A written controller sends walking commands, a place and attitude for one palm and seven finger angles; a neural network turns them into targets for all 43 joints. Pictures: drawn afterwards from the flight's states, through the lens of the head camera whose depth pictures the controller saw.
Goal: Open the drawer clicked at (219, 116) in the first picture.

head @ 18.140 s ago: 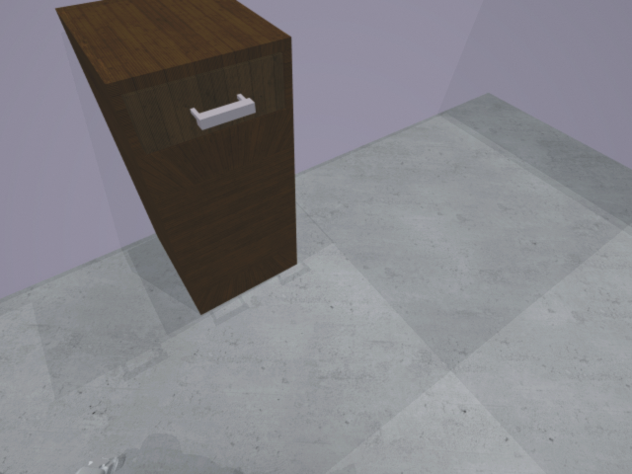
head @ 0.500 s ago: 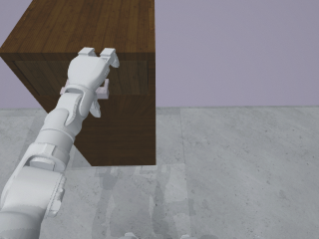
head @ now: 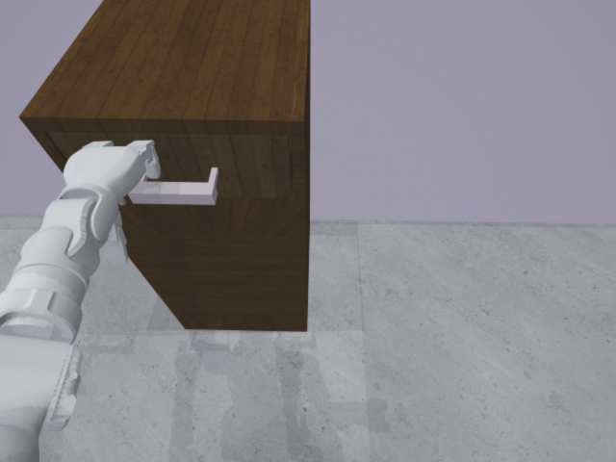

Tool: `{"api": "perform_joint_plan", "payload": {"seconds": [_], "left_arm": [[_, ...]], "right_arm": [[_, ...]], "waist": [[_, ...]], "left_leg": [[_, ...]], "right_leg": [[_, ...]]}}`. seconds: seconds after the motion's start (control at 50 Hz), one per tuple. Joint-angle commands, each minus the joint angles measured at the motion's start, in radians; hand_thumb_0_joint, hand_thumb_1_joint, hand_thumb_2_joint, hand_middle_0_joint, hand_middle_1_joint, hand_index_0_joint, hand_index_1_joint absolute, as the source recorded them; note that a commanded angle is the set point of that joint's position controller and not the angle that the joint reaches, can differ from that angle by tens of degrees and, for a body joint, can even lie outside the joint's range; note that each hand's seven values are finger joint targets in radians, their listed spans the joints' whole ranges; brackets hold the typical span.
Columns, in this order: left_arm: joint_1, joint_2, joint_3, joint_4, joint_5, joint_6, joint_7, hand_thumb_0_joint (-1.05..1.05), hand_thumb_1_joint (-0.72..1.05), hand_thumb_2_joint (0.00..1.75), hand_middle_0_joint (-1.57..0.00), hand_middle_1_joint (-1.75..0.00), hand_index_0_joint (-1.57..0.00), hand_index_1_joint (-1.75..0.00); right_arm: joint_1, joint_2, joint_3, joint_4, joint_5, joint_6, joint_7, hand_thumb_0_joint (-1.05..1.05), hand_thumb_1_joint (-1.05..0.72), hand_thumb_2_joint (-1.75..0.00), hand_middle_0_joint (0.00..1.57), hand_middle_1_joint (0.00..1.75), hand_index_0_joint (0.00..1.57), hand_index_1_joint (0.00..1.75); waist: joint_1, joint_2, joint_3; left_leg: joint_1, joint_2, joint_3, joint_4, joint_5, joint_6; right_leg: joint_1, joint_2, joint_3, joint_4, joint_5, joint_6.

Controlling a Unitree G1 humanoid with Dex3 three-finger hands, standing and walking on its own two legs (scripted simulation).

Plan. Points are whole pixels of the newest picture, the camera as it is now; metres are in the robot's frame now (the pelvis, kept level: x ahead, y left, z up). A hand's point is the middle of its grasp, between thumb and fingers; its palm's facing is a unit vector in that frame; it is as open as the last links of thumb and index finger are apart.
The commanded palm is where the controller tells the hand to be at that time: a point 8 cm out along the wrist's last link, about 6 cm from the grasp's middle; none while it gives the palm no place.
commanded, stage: move the hooked fingers above the handle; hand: left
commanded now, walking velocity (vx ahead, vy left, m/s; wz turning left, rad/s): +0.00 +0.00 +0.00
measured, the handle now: (176, 182) +0.53 +0.21 +0.02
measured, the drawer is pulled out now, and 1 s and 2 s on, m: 0.00 0.00 0.00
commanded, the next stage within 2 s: none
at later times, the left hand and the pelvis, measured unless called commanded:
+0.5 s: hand (149, 170) +0.48 +0.22 +0.10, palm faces -0.05 -0.01 -1.00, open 13.3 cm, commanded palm +0.45 +0.25 +0.13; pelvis -0.01 +0.01 +0.00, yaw -2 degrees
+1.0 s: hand (181, 160) +0.49 +0.17 +0.10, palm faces +0.19 -0.02 -0.98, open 13.2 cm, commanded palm +0.46 +0.24 +0.14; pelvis -0.01 +0.03 -0.01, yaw -1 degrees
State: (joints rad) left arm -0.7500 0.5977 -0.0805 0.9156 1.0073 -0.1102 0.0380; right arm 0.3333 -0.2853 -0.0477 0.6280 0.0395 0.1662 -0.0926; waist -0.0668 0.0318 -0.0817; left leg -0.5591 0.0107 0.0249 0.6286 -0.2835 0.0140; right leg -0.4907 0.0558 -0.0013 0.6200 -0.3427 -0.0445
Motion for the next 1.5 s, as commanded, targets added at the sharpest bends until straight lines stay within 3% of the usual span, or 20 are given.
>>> {"api": "perform_joint_plan", "payload": {"seconds": [0.0,0.1,0.18,0.26,0.36,0.44,0.54,0.58,0.64,0.7,0.78,0.84,0.92,1.0,1.1,1.2,1.24,1.36,1.4,1.48], "left_arm": [[-0.611,0.059,-0.033,-0.453,-0.051,-0.158,0.056,0.0,-0.5,0.3,-0.3,-1.2,-0.3,-1.2],[-0.664,0.114,0.05,-0.464,-0.058,-0.149,0.179,0.0,-0.5,0.3,-0.3,-1.2,-0.3,-1.2],[-0.556,0.261,0.201,-0.208,-0.016,0.029,0.285,0.0,-0.5,0.3,-0.3,-1.2,-0.3,-1.2],[-0.492,0.315,0.192,-0.074,0.054,0.211,0.271,0.0,-0.5,0.3,-0.3,-1.2,-0.3,-1.2],[-0.442,0.322,0.155,0.02,0.03,0.275,0.191,0.0,-0.5,0.3,-0.3,-1.2,-0.3,-1.2],[-0.395,0.309,0.135,0.049,0.014,0.22,0.101,0.0,-0.5,0.3,-0.3,-1.2,-0.3,-1.2],[-0.46,0.166,0.033,-0.128,0.009,0.004,0.002,0.0,-0.5,0.3,-0.3,-1.2,-0.3,-1.2],[-0.541,0.064,-0.046,-0.277,-0.008,-0.095,-0.002,0.0,-0.5,0.3,-0.3,-1.2,-0.3,-1.2],[-0.657,-0.021,-0.099,-0.421,-0.063,-0.184,0.023,0.0,-0.5,0.3,-0.3,-1.2,-0.3,-1.2],[-0.718,0.034,-0.038,-0.456,-0.073,-0.194,0.109,0.0,-0.5,0.3,-0.3,-1.2,-0.3,-1.2],[-0.711,0.212,0.147,-0.334,-0.037,-0.093,0.277,0.0,-0.5,0.3,-0.3,-1.2,-0.3,-1.2],[-0.646,0.299,0.198,-0.167,0.02,0.078,0.36,0.0,-0.5,0.3,-0.3,-1.2,-0.3,-1.2],[-0.611,0.296,0.145,-0.024,0.078,0.28,0.336,0.0,-0.5,0.3,-0.3,-1.2,-0.3,-1.2],[-0.584,0.295,0.11,0.082,0.027,0.362,0.242,0.0,-0.5,0.3,-0.3,-1.2,-0.3,-1.2],[-0.47,0.304,0.088,0.148,0.018,0.292,0.104,0.0,-0.5,0.3,-0.3,-1.2,-0.3,-1.2],[-0.416,0.247,0.079,0.037,0.032,0.078,0.009,0.0,-0.5,0.3,-0.3,-1.2,-0.3,-1.2],[-0.482,0.129,0.003,-0.113,0.008,-0.026,-0.003,0.0,-0.5,0.3,-0.3,-1.2,-0.3,-1.2],[-0.733,0.066,-0.015,-0.496,-0.057,-0.197,0.102,0.0,-0.5,0.3,-0.3,-1.2,-0.3,-1.2],[-0.719,0.128,0.053,-0.482,-0.053,-0.183,0.173,0.0,-0.5,0.3,-0.3,-1.2,-0.3,-1.2],[-0.66,0.208,0.154,-0.286,-0.024,-0.039,0.321,0.0,-0.5,0.3,-0.3,-1.2,-0.3,-1.2]], "right_arm": [[0.066,-0.114,-0.075,-0.048,-0.021,-0.045,0.005,0.0,-0.9,-0.9,0.2,0.3,0.2,0.3],[0.093,-0.121,-0.085,0.016,-0.028,-0.05,0.035,0.0,-0.9,-0.9,0.2,0.3,0.2,0.3],[0.059,-0.121,-0.051,0.02,-0.028,-0.025,0.06,0.0,-0.9,-0.9,0.2,0.3,0.2,0.3],[0.006,-0.126,-0.028,-0.011,-0.022,0.015,0.063,0.0,-0.9,-0.9,0.2,0.3,0.2,0.3],[-0.045,-0.121,-0.001,-0.045,0.004,0.047,0.022,0.0,-0.9,-0.9,0.2,0.3,0.2,0.3],[-0.056,-0.119,0.01,-0.086,0.015,0.041,-0.016,0.0,-0.9,-0.9,0.2,0.3,0.2,0.3],[0.006,-0.119,-0.021,-0.11,0.0,-0.006,-0.018,0.0,-0.9,-0.9,0.2,0.3,0.2,0.3],[0.035,-0.108,-0.042,-0.095,-0.014,-0.025,-0.011,0.0,-0.9,-0.9,0.2,0.3,0.2,0.3],[0.075,-0.103,-0.063,-0.058,-0.022,-0.054,0.0,0.0,-0.9,-0.9,0.2,0.3,0.2,0.3],[0.107,-0.121,-0.075,-0.01,-0.024,-0.069,0.015,0.0,-0.9,-0.9,0.2,0.3,0.2,0.3],[0.109,-0.131,-0.061,0.022,-0.028,-0.06,0.044,0.0,-0.9,-0.9,0.2,0.3,0.2,0.3],[0.049,-0.133,-0.031,0.012,-0.034,-0.037,0.055,0.0,-0.9,-0.9,0.2,0.3,0.2,0.3],[0.013,-0.133,-0.015,-0.006,-0.024,0.003,0.053,0.0,-0.9,-0.9,0.2,0.3,0.2,0.3],[-0.026,-0.127,0.005,-0.02,0.009,0.031,0.013,0.0,-0.9,-0.9,0.2,0.3,0.2,0.3],[-0.052,-0.128,0.026,-0.069,0.029,0.024,-0.045,0.0,-0.9,-0.9,0.2,0.3,0.2,0.3],[0.009,-0.131,0.004,-0.105,0.01,-0.022,-0.046,0.0,-0.9,-0.9,0.2,0.3,0.2,0.3],[0.037,-0.119,-0.019,-0.111,0.001,-0.04,-0.031,0.0,-0.9,-0.9,0.2,0.3,0.2,0.3],[0.118,-0.119,-0.077,-0.037,-0.027,-0.08,0.002,0.0,-0.9,-0.9,0.2,0.3,0.2,0.3],[0.129,-0.126,-0.08,-0.007,-0.031,-0.076,0.014,0.0,-0.9,-0.9,0.2,0.3,0.2,0.3],[0.106,-0.131,-0.062,0.036,-0.03,-0.055,0.047,0.0,-0.9,-0.9,0.2,0.3,0.2,0.3]], "waist": [[-0.081,0.09,-0.431],[-0.065,0.134,-0.5],[0.003,0.075,-0.434],[0.046,-0.013,-0.445],[0.047,-0.148,-0.366],[0.033,-0.201,-0.291],[-0.031,-0.089,-0.305],[-0.06,0.03,-0.329],[-0.1,0.076,-0.356],[-0.093,0.125,-0.435],[-0.042,0.116,-0.465],[0.009,0.119,-0.463],[0.029,0.032,-0.459],[0.018,-0.129,-0.376],[0.013,-0.222,-0.254],[-0.012,-0.139,-0.246],[-0.045,-0.058,-0.289],[-0.088,0.124,-0.507],[-0.073,0.146,-0.544],[-0.045,0.123,-0.45]], "left_leg": [[0.362,-0.044,-0.007,0.053,0.321,0.055],[0.42,-0.036,-0.047,0.092,0.426,0.034],[0.23,-0.044,-0.022,0.069,0.414,0.025],[0.134,-0.044,0.016,0.038,0.402,0.023],[0.083,-0.04,0.036,-0.026,0.26,0.034],[0.062,-0.036,0.035,-0.059,0.157,0.043],[0.163,-0.031,0.022,-0.029,0.153,0.059],[0.266,-0.034,0.002,0.002,0.176,0.056],[0.371,-0.029,-0.038,0.042,0.211,0.055],[0.431,-0.022,-0.078,0.063,0.234,0.035],[0.319,-0.027,-0.084,0.066,0.267,0.019],[0.196,-0.036,-0.039,0.058,0.284,0.015],[0.134,-0.029,0.006,0.039,0.319,0.014],[0.079,-0.03,0.027,-0.031,0.182,0.028],[0.034,-0.029,0.035,-0.078,0.053,0.04],[0.071,-0.021,0.025,-0.04,0.05,0.052],[0.155,-0.021,0.015,-0.013,0.096,0.054],[0.418,-0.023,-0.057,0.081,0.271,0.043],[0.428,-0.025,-0.068,0.098,0.328,0.032],[0.289,-0.03,-0.06,0.089,0.34,0.02]], "right_leg": [[-0.002,-0.02,0.051,-0.065,0.355,0.023],[-0.087,0.001,0.005,-0.007,0.34,0.006],[-0.001,0.007,-0.019,0.022,0.373,-0.001],[0.136,-0.001,-0.007,0.011,0.447,0.007],[0.215,-0.024,0.015,-0.055,0.367,0.026],[0.217,-0.036,0.026,-0.095,0.28,0.033],[0.113,-0.033,0.037,-0.099,0.257,0.03],[0.001,-0.021,0.034,-0.088,0.219,0.021],[-0.13,-0.011,0.018,-0.066,0.16,0.014],[-0.2,0.001,-0.004,-0.024,0.144,0.006],[-0.171,0.014,-0.033,0.027,0.159,-0.008],[-0.074,0.013,-0.037,0.037,0.198,-0.011],[0.045,0.008,-0.03,0.022,0.292,0.002],[0.141,-0.013,-0.002,-0.056,0.239,0.027],[0.165,-0.039,0.024,-0.116,0.144,0.039],[0.083,-0.036,0.032,-0.098,0.141,0.034],[0.031,-0.03,0.031,-0.088,0.164,0.027],[-0.144,0.0,0.014,-0.022,0.193,0.012],[-0.149,0.006,-0.001,0.004,0.22,0.005],[-0.143,0.016,-0.035,0.034,0.231,-0.006]]}}
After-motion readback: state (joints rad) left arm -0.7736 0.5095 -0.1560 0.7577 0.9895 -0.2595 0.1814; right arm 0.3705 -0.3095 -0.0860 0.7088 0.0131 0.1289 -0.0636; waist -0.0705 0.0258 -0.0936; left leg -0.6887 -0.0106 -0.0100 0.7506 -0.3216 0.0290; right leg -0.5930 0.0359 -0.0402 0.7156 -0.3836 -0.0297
